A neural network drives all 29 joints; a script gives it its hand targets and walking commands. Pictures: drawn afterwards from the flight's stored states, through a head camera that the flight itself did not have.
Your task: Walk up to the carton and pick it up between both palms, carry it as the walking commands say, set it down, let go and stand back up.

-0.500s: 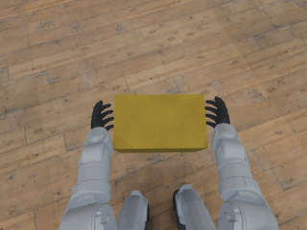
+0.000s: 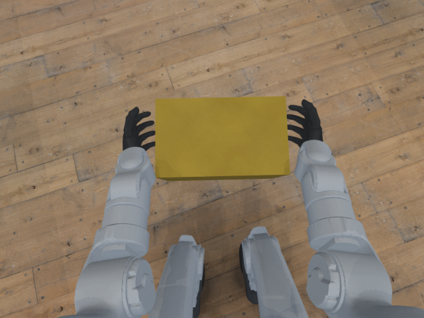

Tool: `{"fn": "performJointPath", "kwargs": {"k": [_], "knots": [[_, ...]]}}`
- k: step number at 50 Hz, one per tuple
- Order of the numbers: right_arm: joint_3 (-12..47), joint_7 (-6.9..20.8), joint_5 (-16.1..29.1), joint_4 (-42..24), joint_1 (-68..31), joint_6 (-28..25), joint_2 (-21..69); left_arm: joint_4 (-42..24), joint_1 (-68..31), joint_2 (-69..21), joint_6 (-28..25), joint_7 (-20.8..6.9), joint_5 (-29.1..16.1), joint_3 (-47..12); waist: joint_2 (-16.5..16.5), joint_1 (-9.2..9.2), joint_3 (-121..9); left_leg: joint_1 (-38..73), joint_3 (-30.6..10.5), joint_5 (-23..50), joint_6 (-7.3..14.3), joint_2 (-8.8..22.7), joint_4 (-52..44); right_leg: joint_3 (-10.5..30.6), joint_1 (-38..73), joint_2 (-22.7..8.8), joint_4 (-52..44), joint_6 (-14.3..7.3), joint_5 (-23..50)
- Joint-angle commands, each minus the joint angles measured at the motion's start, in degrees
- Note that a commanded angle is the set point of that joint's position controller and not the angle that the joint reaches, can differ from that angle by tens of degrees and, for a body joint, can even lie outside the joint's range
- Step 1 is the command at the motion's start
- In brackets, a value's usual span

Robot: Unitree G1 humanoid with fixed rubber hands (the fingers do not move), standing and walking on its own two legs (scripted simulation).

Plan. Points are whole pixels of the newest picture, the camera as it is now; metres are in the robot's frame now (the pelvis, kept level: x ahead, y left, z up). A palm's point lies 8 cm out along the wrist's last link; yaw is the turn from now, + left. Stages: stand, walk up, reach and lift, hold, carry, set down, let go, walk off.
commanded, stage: set down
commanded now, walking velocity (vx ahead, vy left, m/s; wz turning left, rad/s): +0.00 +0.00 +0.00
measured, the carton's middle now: (220, 143) +0.46 -0.01 -0.15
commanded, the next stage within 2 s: none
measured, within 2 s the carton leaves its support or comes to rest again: neither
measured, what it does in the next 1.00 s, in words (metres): lowers itself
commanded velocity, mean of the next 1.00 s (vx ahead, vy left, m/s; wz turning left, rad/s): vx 0.00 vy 0.00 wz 0.00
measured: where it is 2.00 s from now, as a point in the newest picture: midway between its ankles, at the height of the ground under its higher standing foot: (223, 290)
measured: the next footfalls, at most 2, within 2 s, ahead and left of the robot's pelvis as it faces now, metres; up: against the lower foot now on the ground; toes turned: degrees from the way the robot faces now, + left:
none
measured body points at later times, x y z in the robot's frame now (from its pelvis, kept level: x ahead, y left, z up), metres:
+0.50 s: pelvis -0.02 +0.00 -0.07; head +0.25 -0.01 +0.29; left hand +0.46 +0.16 -0.16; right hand +0.46 -0.18 -0.16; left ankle +0.06 +0.10 -0.55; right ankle +0.10 -0.11 -0.55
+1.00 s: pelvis -0.06 +0.00 -0.15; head +0.31 -0.01 +0.09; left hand +0.48 +0.16 -0.31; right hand +0.48 -0.18 -0.31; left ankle +0.06 +0.10 -0.55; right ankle +0.10 -0.11 -0.55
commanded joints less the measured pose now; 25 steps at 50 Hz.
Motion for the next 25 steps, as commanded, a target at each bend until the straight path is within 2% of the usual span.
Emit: {"fn": "performJointPath", "kwargs": {"k": [1,2,3,4,5,6,7,8,9,10,11,12,13,14,15,16,17,18,19,20,21,22,23,24,25], "knots": [[32.12,18.62,7.35,-2.92,-37.53,-1.45,53.88,-3.99,-41.05,-51.71,-1.37,-24.22,-8.40,-34.12,-1.91,-1.82,-55.42,23.83,-0.35,17.40,-1.53,-2.42,-8.64,-2.23,38.94,3.27,-3.61,0.65,14.90],[31.83,18.46,6.92,-2.27,-40.10,-1.14,52.33,1.62,-39.18,-47.13,-0.82,-24.33,-6.16,-29.19,-2.80,2.09,-48.73,17.40,0.08,13.74,-1.12,-2.45,-9.08,-1.67,36.45,2.65,-3.65,0.93,12.48],[32.02,18.88,7.71,-2.35,-41.82,-1.18,55.19,-3.10,-42.04,-48.12,-1.62,-24.13,-6.60,-30.93,-2.98,1.65,-54.49,19.17,0.03,15.68,-0.86,-2.77,-8.14,-2.12,36.07,2.97,-1.44,1.51,14.51],[31.44,18.66,7.41,-1.53,-39.87,-1.36,53.66,-1.37,-42.33,-49.47,-1.29,-23.88,-7.00,-31.37,-3.03,0.32,-53.73,20.94,0.17,16.40,-1.10,-2.76,-7.41,-2.65,35.29,3.46,-1.90,1.07,13.83],[29.75,18.59,7.05,1.62,-38.37,-1.25,53.49,-4.94,-46.01,-48.54,-1.93,-23.89,-6.93,-31.58,-0.64,0.87,-52.80,18.80,0.45,16.67,-1.63,-2.70,-6.94,-1.82,35.42,3.09,-1.54,0.54,14.67],[27.87,18.51,6.30,0.61,-41.16,-1.79,52.12,-2.40,-45.29,-50.79,-1.66,-23.55,-7.71,-31.11,-0.79,-1.22,-53.22,20.50,-0.44,15.49,-1.94,-2.79,-6.83,-2.63,33.23,3.46,-0.22,0.63,12.41],[28.83,18.36,6.46,-0.37,-39.68,-2.00,51.26,-6.66,-48.57,-51.16,-2.26,-23.55,-9.69,-34.75,0.64,-2.29,-58.79,21.91,-0.22,17.69,-2.62,-2.79,-5.18,-3.14,33.43,3.85,0.52,0.02,14.15],[30.24,18.17,7.71,-2.91,-40.78,-2.32,53.43,-7.19,-46.80,-51.36,-2.61,-23.33,-9.29,-35.14,0.83,-2.06,-63.33,22.15,-0.13,19.75,-2.21,-2.84,-4.02,-3.08,36.05,3.76,1.52,0.38,17.73],[29.45,18.20,7.01,-2.24,-40.49,-2.58,51.51,-2.09,-44.00,-52.75,-2.12,-22.84,-8.90,-33.18,1.16,-2.78,-59.26,20.89,-0.50,23.41,-2.74,-2.85,-3.89,-3.45,32.38,4.07,2.54,0.39,19.55],[29.95,18.17,7.44,-1.42,-39.00,-2.72,53.31,-5.37,-45.49,-49.58,-2.62,-23.01,-8.03,-32.89,-0.15,-1.24,-58.27,19.92,0.31,24.52,-2.34,-2.77,-3.44,-2.77,31.65,3.57,2.31,0.79,21.08],[28.05,18.29,6.65,-0.25,-39.87,-2.51,51.30,-3.71,-46.47,-49.38,-2.27,-22.62,-8.41,-33.06,0.92,-2.58,-56.08,22.37,-0.72,22.17,-2.80,-2.36,-3.95,-3.95,27.73,3.69,2.81,0.65,16.32],[27.50,18.06,6.99,1.22,-42.19,-2.37,51.75,-0.32,-44.92,-47.56,-2.16,-22.50,-6.81,-29.01,-2.20,-0.44,-51.60,18.07,-0.58,19.47,-1.83,-2.06,-4.11,-3.10,28.20,3.19,2.60,0.79,15.05],[30.17,18.39,7.80,-4.60,-43.88,-2.76,51.60,-5.72,-47.05,-50.47,-2.63,-22.45,-8.85,-33.77,-0.43,-1.44,-60.50,20.18,0.43,21.78,-2.44,-2.58,-2.43,-3.22,32.32,3.75,3.67,0.64,18.04],[31.22,18.32,9.84,-3.44,-46.74,-2.65,52.30,-7.00,-49.22,-47.92,-3.19,-22.20,-8.59,-33.56,0.75,1.89,-61.09,17.47,1.30,20.28,-2.21,-2.86,-1.73,-2.36,32.98,3.61,4.35,0.64,18.15],[31.55,17.91,9.61,-4.55,-46.62,-2.27,52.57,-5.02,-49.73,-48.36,-2.62,-22.18,-9.00,-34.01,-0.70,0.25,-64.90,18.87,0.89,18.22,-1.60,-3.27,-1.01,-3.72,33.40,3.95,5.65,1.35,16.45],[31.41,18.03,9.60,-0.84,-47.30,-2.10,49.09,-2.32,-48.62,-46.44,-2.14,-21.92,-7.74,-31.10,-0.26,2.59,-57.70,14.21,1.79,16.28,-2.08,-3.47,-0.54,-3.02,30.06,3.31,5.21,0.84,14.23],[29.25,18.04,8.29,-1.12,-47.28,-2.16,48.32,-0.95,-49.75,-48.15,-1.95,-21.91,-8.52,-31.35,1.11,-0.69,-54.45,16.19,0.18,14.62,-2.25,-2.51,-1.63,-4.11,25.38,3.55,6.14,0.44,11.51],[31.71,17.95,9.58,-2.62,-49.06,-1.73,51.95,-2.98,-49.21,-45.16,-2.38,-22.16,-7.73,-29.90,-3.96,1.68,-57.57,13.18,0.96,14.45,-1.03,-3.08,-0.06,-3.27,30.06,3.22,5.68,1.44,13.00],[32.33,17.76,10.92,-6.75,-53.08,-2.56,50.29,-0.65,-48.14,-48.83,-1.98,-22.13,-8.66,-30.95,-1.13,1.54,-62.57,15.83,1.95,15.45,-1.31,-3.54,1.09,-3.51,31.77,3.03,6.18,1.14,13.35],[32.69,17.54,10.16,-6.37,-52.28,-2.26,50.18,-2.15,-49.91,-49.21,-2.13,-22.23,-9.59,-31.60,-4.04,-0.95,-64.78,14.41,1.03,18.85,-1.58,-3.30,1.87,-4.62,31.84,3.56,7.98,1.44,18.00],[30.44,17.50,9.33,-3.22,-51.91,-1.83,49.80,-2.19,-52.92,-46.97,-2.00,-22.30,-8.56,-30.53,-1.91,0.16,-60.23,10.81,1.94,14.83,-1.70,-3.37,1.57,-3.96,30.22,3.51,7.64,1.30,14.55],[31.23,17.49,10.38,-4.80,-52.12,-1.72,51.24,-6.07,-56.43,-46.75,-2.20,-22.07,-10.34,-32.82,-2.49,0.33,-64.00,14.32,1.28,16.71,-1.45,-3.47,2.06,-3.98,30.63,3.84,8.91,1.18,16.01],[32.28,17.34,11.07,-4.39,-50.97,-1.53,51.22,-5.93,-54.61,-46.52,-2.14,-21.86,-10.04,-32.90,-2.24,0.94,-66.35,14.47,1.71,17.79,-1.62,-3.16,3.75,-4.04,31.85,3.67,9.79,1.30,16.78],[27.86,17.16,8.84,2.43,-48.05,-1.01,50.86,-3.41,-55.89,-45.31,-1.89,-22.08,-9.64,-31.13,-1.95,-0.70,-58.00,11.30,1.04,12.83,-1.31,-3.07,3.04,-3.50,26.61,3.62,8.67,0.88,12.10],[27.07,17.00,7.71,2.75,-50.26,-0.85,50.04,-0.21,-55.19,-45.86,-1.35,-22.71,-9.03,-29.92,-3.61,-1.60,-54.88,8.16,0.98,10.02,-1.09,-3.02,2.84,-4.79,24.71,3.59,9.48,1.15,9.87]]}}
